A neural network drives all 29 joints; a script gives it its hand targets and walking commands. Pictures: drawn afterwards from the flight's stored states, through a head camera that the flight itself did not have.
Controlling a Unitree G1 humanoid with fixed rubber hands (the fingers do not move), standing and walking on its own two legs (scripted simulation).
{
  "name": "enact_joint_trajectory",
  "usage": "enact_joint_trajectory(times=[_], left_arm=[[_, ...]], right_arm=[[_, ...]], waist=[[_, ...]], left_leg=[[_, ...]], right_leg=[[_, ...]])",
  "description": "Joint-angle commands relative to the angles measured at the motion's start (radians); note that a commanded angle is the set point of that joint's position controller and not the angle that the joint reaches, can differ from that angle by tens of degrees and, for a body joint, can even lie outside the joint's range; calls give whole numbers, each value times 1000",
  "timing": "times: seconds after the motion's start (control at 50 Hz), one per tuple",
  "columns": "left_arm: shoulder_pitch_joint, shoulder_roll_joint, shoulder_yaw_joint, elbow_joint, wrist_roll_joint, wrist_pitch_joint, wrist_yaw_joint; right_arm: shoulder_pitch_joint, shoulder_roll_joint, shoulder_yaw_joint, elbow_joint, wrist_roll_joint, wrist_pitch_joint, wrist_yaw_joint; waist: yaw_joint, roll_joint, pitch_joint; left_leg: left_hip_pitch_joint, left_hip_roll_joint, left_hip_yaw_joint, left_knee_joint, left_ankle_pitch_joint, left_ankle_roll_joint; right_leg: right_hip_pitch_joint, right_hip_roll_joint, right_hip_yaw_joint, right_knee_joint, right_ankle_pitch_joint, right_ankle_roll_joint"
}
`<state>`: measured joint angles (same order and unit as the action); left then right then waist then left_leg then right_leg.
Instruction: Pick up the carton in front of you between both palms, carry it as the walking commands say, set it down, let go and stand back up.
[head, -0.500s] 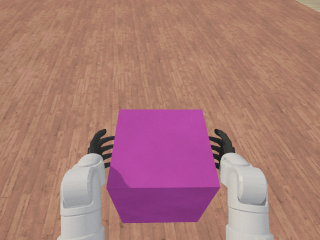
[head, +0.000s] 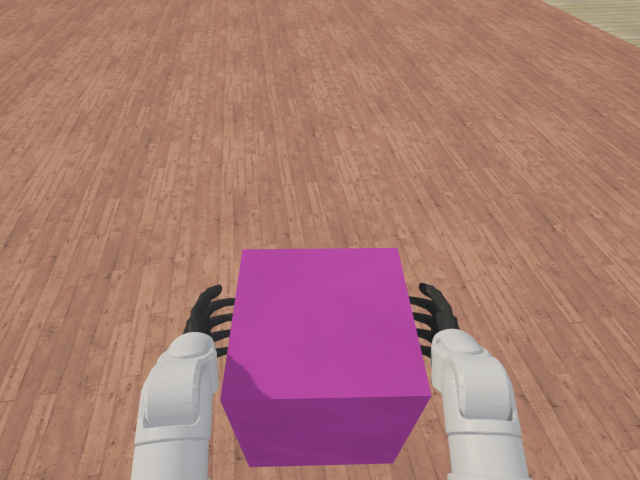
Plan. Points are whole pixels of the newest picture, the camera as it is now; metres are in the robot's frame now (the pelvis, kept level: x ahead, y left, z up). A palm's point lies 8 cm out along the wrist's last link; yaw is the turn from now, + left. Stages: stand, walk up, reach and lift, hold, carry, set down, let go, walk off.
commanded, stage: carry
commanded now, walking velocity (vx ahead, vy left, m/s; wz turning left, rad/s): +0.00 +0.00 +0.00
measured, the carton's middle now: (321, 361) +0.28 +0.00 -0.03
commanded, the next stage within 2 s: hold in 0.92 s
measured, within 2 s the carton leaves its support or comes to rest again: neither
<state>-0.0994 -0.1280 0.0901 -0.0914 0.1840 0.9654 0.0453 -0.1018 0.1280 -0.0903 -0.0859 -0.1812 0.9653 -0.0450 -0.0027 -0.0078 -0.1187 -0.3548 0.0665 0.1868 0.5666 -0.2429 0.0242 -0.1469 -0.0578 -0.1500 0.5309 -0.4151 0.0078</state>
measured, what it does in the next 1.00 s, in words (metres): stands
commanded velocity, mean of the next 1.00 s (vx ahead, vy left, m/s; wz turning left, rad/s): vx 0.00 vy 0.00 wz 0.00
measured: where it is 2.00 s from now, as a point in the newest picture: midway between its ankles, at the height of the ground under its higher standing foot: outside the picture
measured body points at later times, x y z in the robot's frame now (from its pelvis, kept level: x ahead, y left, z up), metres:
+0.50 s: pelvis -0.04 +0.00 +0.00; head -0.05 +0.00 +0.45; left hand +0.26 +0.15 +0.03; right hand +0.26 -0.16 +0.03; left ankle +0.03 +0.11 -0.73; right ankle -0.09 -0.10 -0.73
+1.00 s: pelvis -0.04 -0.01 +0.01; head -0.06 +0.00 +0.46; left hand +0.25 +0.14 +0.03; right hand +0.25 -0.16 +0.03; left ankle +0.03 +0.11 -0.73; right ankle -0.09 -0.11 -0.73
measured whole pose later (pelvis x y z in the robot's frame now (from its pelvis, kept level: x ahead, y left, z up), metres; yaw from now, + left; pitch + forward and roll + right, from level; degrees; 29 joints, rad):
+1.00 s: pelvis -0.04 -0.01 +0.01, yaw -1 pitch -2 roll +1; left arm -0.18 -0.14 0.15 0.12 0.24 0.73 0.03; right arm -0.19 0.14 -0.15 0.17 -0.24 0.70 -0.01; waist 0.01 -0.03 0.00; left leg -0.27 0.04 0.11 0.43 -0.12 0.01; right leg -0.11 -0.02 -0.08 0.49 -0.32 -0.02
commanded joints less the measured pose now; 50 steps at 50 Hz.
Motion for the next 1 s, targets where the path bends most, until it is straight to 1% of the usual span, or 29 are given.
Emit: enact_joint_trajectory(times=[0.0, 0.08, 0.16, 0.22, 0.26, 0.32, 0.38, 0.46, 0.6, 0.9, 0.92, 0.94, 0.96, 0.98], left_arm=[[-437, -815, -567, -6, -265, -87, -222], [-480, -813, -497, 94, -213, -173, -222], [-535, -840, -422, 208, -160, -265, -231], [-572, -886, -411, 253, -149, -317, -240], [-582, -912, -420, 262, -152, -333, -246], [-570, -934, -452, 242, -170, -327, -249], [-537, -935, -493, 199, -197, -294, -248], [-511, -903, -484, 187, -192, -265, -244], [-538, -907, -499, 165, -205, -269, -242], [-528, -902, -487, 180, -198, -266, -243], [-450, -908, -473, 155, -200, -262, -246], [-454, -870, -463, 126, -196, -276, -240], [-493, -877, -494, 105, -199, -277, -243], [-493, -881, -494, 126, -196, -279, -242]], right_arm=[[-439, 810, 561, -14, 264, -90, 222], [-482, 808, 492, 84, 213, -174, 224], [-540, 831, 421, 194, 165, -267, 233], [-580, 875, 411, 241, 153, -320, 244], [-591, 901, 419, 251, 154, -336, 249], [-579, 923, 449, 232, 170, -332, 253], [-546, 926, 489, 188, 197, -299, 252], [-513, 896, 477, 178, 192, -269, 247], [-543, 898, 491, 157, 205, -273, 246], [-534, 896, 482, 172, 198, -270, 247], [-477, 926, 454, 206, 187, -276, 256], [-464, 894, 435, 187, 165, -300, 245], [-464, 897, 434, 188, 154, -307, 242], [-482, 899, 436, 185, 158, -313, 238]], waist=[[-1, 6, -167], [0, 6, -152], [2, 8, -157], [2, 9, -174], [1, 11, -190], [1, 12, -212], [2, 12, -227], [1, 13, -222], [1, 11, -202], [1, 9, -201], [17, -107, -57], [2, -87, -109], [-4, -61, -111], [-7, -54, -119]], left_leg=[[168, 103, -113, -63, 323, 12], [159, 103, -119, -89, 259, 10], [160, 102, -122, -105, 216, 9], [167, 103, -124, -107, 208, 10], [173, 104, -124, -106, 216, 11], [179, 107, -123, -99, 245, 12], [182, 109, -121, -92, 278, 11], [173, 109, -119, -88, 289, 9], [161, 106, -122, -99, 251, 6], [160, 106, -119, -97, 255, 1], [505, -171, -252, -98, 395, 17], [552, -147, -274, -115, 399, 19], [528, -148, -266, -121, 422, 4], [561, -149, -264, -122, 445, 2]], right_leg=[[-55, -100, 76, -94, 316, -13], [-76, -98, 84, -115, 239, -18], [-89, -96, 92, -126, 191, -25], [-92, -94, 94, -125, 179, -29], [-90, -93, 94, -120, 183, -31], [-85, -93, 92, -107, 205, -30], [-81, -93, 89, -95, 237, -27], [-87, -92, 90, -89, 250, -24], [-103, -93, 98, -102, 216, -27], [-103, -93, 101, -100, 236, -32], [-210, 104, 251, -203, 484, -39], [-175, 81, 276, -195, 507, -50], [-139, 93, 269, -191, 495, -50], [-150, 98, 273, -197, 513, -44]])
